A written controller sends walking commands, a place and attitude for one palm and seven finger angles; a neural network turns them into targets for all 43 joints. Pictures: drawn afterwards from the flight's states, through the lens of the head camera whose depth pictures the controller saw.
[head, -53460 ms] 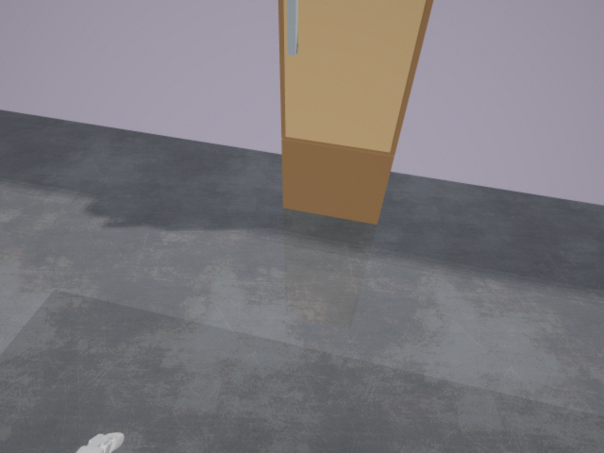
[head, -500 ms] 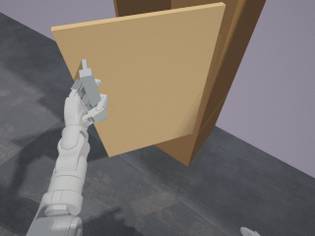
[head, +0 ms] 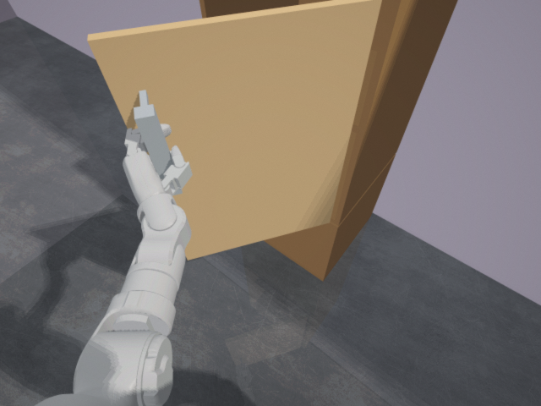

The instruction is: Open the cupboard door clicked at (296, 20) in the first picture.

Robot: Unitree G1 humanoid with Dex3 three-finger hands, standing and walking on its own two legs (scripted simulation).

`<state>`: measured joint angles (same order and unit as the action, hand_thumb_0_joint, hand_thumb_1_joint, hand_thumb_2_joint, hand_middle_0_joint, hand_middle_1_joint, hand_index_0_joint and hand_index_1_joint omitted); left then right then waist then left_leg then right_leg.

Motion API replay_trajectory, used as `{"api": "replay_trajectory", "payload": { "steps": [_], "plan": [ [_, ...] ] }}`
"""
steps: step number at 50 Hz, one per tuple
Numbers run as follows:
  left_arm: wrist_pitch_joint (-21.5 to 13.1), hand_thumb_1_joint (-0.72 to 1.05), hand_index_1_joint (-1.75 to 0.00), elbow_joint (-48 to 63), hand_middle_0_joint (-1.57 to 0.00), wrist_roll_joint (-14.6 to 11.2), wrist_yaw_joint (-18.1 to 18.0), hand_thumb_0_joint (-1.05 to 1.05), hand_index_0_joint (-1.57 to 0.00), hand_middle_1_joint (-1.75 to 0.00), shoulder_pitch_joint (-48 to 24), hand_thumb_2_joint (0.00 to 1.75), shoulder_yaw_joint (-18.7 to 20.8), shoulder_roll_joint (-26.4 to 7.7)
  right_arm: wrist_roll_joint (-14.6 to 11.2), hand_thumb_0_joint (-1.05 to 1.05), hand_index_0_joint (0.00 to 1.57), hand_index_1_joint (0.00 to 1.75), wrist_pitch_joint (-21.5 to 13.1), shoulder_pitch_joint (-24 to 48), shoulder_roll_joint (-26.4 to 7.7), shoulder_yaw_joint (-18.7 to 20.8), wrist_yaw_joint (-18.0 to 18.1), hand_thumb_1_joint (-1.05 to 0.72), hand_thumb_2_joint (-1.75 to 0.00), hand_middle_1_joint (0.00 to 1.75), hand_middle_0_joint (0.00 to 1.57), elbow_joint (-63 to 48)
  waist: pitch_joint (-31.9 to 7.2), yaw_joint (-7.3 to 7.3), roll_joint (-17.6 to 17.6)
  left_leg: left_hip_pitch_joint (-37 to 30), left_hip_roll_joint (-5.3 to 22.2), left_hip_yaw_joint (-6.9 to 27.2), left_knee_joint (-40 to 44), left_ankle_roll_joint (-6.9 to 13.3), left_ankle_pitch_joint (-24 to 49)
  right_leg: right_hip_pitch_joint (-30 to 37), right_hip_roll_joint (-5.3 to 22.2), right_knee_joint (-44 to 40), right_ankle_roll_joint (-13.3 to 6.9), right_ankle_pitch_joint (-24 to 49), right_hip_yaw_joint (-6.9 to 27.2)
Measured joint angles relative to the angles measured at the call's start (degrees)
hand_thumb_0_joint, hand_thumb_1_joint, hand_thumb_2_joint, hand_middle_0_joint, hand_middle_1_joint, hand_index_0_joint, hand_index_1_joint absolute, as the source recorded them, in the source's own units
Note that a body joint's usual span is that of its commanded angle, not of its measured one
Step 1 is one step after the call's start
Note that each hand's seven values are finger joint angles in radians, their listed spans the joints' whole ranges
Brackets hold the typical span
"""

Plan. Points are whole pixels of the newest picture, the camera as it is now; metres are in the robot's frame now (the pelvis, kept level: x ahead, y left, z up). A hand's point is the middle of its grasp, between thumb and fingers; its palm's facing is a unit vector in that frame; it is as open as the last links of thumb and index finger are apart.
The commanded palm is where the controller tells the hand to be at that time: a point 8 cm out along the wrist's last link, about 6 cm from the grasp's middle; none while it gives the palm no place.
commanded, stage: pull the door open along its arc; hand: left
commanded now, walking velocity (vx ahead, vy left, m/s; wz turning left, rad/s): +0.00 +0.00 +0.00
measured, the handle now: (159, 145) +0.49 +0.18 +0.11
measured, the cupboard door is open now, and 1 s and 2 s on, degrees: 55 78 79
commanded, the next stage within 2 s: open thumb and fingers to let go in 0.48 s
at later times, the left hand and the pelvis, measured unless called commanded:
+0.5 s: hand (235, 243) +0.31 +0.05 +0.11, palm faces +0.24 -0.97 -0.01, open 6.9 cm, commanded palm +0.26 +0.08 +0.10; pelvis +0.02 +0.00 +0.01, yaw +0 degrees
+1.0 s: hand (219, 240) +0.32 +0.07 +0.11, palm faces +0.37 -0.93 -0.02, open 10.7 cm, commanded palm +0.27 +0.10 +0.10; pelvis +0.01 -0.01 +0.01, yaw +2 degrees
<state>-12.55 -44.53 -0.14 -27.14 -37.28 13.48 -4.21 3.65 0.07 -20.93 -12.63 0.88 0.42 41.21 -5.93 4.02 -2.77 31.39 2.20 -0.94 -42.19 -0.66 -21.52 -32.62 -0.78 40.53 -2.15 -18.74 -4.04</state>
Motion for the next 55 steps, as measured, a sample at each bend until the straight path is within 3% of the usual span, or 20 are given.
{"api": "replay_trajectory", "payload": {
  "steps": [5, 10, 19, 23, 27, 35, 41, 55],
  "plan": [
    [-0.58, 0.7, -1.34, 4.84, -0.33, -1.11, 0.62, 0.0, -0.34, -1.35, 5.44, 0.76, -1.48, 1.02, -0.4, 0.01, 0.2, 0.3, -0.43, -1.93, -1.36, 1.02, -0.37, -0.91, -0.9, 0.3, 0.2, 0.13, 0.0, -0.3, -0.2, -2.33, 0.29, -0.75, 1.88, -0.04, 0.5, 1.92, -0.38, -1.64, -0.04, 0.65, 0.73],
    [1.03, 0.68, -1.33, 13.96, -0.32, -1.63, -0.18, 0.0, -0.34, -1.35, 13.81, 0.72, -5.75, 4.02, -0.84, 0.01, 0.19, 0.3, -0.73, -1.28, -1.77, 1.66, -0.94, -0.91, -0.9, 0.3, 0.2, -0.9, 0.07, -1.28, -0.36, -5.68, 0.34, -1.29, 4.0, -0.01, 0.92, 4.99, -0.53, -3.55, 0.05, 1.13, 1.26],
    [7.21, 0.63, -1.29, 36.73, -0.27, 0.11, -1.48, 0.02, -0.31, -1.32, 35.14, 0.68, -20.71, 11.65, -1.08, 0.01, 0.19, 0.3, -0.08, 6.39, 0.26, 0.79, -1.77, -0.91, -0.9, 0.3, 0.2, -5.77, 1.05, -3.5, -0.67, -12.72, -0.12, -1.61, 6.74, 0.17, 0.82, 11.68, -0.19, -5.52, 0.39, 0.61, 1.58],
    [10.98, 0.61, -1.3, 43.83, -0.29, 2.17, -2.53, 0.03, -0.3, -1.31, 41.08, 0.66, -28.96, 9.28, -0.82, 0.01, 0.19, 0.3, 0.96, 11.22, 2.33, -0.26, -2.1, -0.91, -0.9, 0.3, 0.2, -8.25, 1.87, -3.69, -0.38, -14.87, -0.05, -1.06, 6.82, -0.03, 0.38, 14.07, -0.26, -5.69, 0.2, -0.01, 1.04],
    [14.52, 0.6, -1.31, 46.2, -0.3, 2.32, -4.45, 0.03, -0.31, -1.29, 41.05, 0.67, -32.24, 8.19, -0.87, 0.01, 0.19, 0.3, 2.07, 15.42, 3.47, -1.36, -2.59, -0.91, -0.9, 0.3, 0.2, -9.23, 2.85, -4.01, -0.33, -15.43, 0.06, 0.2, 5.63, -0.36, -0.37, 15.43, -0.31, -5.24, -0.08, -0.79, -0.18],
    [18.78, 0.56, -1.33, 42.92, -0.34, 2.22, -6.69, 0.02, -0.36, -1.3, 34.44, 0.75, -30.43, 10.05, -0.49, 0.01, 0.2, 0.3, 5.45, 18.32, 3.76, -2.52, -1.61, -0.91, -0.9, 0.3, 0.2, -7.7, 3.09, -5.99, -0.31, -13.52, -0.73, 2.01, 3.96, -0.67, -0.57, 14.03, 0.59, -3.05, -0.32, -1.97, -1.94],
    [18.33, 0.43, -1.31, 43.95, -0.36, 2.22, -6.1, 0.02, -0.36, -1.29, 35.36, 0.7, -28.31, 10.24, -0.72, 0.01, 0.2, 0.3, 6.62, 14.65, 3.82, -2.55, -1.08, -0.91, -0.9, 0.3, 0.2, -7.37, 3.09, -5.95, -0.42, -13.07, -0.93, 2.1, 4.24, -0.83, -0.15, 13.32, 0.81, -2.64, -0.46, -2.0, -2.03],
    [13.77, -0.27, -1.21, 40.11, -0.3, 2.69, -5.69, 0.0, -0.31, -1.21, 34.16, 0.4, -25.8, 10.84, -0.59, 0.01, 0.2, 0.3, 4.2, 9.4, 1.3, -1.09, 0.84, -0.91, -0.9, 0.3, 0.2, -4.16, 3.89, -4.41, -0.09, -12.2, -0.84, 1.75, 3.81, -0.6, 1.02, 12.49, 0.72, -2.65, -0.44, -0.49, -1.69]
  ]
}}
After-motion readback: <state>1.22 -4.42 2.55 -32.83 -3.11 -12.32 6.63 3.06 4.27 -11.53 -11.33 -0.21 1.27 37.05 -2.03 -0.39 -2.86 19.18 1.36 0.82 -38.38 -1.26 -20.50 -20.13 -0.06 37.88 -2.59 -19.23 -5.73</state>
